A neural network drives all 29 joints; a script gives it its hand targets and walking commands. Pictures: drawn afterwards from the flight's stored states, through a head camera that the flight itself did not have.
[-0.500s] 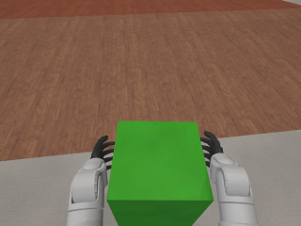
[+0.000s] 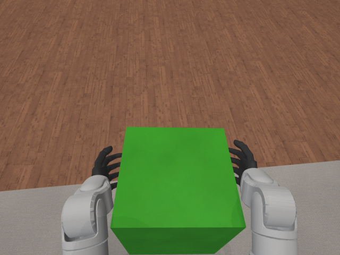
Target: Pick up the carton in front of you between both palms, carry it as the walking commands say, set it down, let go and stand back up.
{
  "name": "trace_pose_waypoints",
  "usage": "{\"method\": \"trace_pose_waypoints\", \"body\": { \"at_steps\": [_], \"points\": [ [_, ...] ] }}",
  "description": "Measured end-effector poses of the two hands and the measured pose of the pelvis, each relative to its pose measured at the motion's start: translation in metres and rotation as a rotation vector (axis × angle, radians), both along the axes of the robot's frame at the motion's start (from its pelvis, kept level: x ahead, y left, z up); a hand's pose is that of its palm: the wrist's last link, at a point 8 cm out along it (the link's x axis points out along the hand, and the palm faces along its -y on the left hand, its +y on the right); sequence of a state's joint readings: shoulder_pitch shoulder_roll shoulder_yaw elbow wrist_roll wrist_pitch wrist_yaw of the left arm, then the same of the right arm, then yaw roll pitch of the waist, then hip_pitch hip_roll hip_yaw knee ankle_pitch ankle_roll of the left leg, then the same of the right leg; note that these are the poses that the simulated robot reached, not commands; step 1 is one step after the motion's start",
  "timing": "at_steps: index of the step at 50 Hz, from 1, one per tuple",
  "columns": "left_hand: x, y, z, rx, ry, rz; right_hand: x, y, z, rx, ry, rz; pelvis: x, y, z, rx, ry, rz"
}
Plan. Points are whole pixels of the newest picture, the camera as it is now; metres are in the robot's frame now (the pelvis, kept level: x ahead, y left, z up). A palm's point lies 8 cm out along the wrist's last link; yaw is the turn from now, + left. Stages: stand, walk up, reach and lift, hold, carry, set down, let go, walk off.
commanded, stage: carry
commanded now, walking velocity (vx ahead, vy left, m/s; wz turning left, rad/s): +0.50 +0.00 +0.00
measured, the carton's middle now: (173, 195) +0.27 +0.01 +0.02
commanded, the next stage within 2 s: none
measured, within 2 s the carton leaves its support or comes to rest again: neither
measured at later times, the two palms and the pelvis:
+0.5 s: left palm (127, 83) +0.59 +0.16 +0.11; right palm (224, 82) +0.59 -0.14 +0.11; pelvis +0.33 +0.01 +0.00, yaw -1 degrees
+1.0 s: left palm (141, 16) +1.02 +0.15 +0.16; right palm (211, 14) +1.02 -0.15 +0.17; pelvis +0.65 +0.01 +0.00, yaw -1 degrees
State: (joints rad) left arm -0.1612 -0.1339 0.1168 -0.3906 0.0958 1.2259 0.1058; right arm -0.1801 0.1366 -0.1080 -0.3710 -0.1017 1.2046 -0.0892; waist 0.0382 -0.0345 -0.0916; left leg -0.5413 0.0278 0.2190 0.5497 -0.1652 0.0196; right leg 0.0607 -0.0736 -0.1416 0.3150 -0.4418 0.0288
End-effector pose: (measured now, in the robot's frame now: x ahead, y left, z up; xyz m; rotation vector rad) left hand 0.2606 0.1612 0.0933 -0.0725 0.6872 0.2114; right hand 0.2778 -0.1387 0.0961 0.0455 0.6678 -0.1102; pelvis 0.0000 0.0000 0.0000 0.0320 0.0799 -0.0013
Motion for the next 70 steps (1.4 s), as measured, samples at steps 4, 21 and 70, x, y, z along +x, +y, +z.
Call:
{"method": "trace_pose_waypoints", "body": {
  "at_steps": [4, 21, 70],
  "points": [
    [0.062, 0.008, -0.017, -0.012, 0.009, -0.047, 0.047, 0.007, -0.014, -0.017, 0.01, -0.042, 0.054, 0.019, -0.013, -0.001, -0.027, -0.037],
    [0.27, 0.002, 0.006, -0.001, 0.004, -0.108, 0.243, 0.001, 0.014, -0.022, 0.006, -0.09, 0.262, 0.023, 0.018, -0.065, -0.004, -0.03],
    [1.05, -0.016, 0.059, -0.028, -0.087, -0.079, 1.021, -0.016, 0.061, 0.017, -0.088, -0.118, 0.913, 0.011, 0.012, -0.051, 0.036, 0.002]
  ]
}}
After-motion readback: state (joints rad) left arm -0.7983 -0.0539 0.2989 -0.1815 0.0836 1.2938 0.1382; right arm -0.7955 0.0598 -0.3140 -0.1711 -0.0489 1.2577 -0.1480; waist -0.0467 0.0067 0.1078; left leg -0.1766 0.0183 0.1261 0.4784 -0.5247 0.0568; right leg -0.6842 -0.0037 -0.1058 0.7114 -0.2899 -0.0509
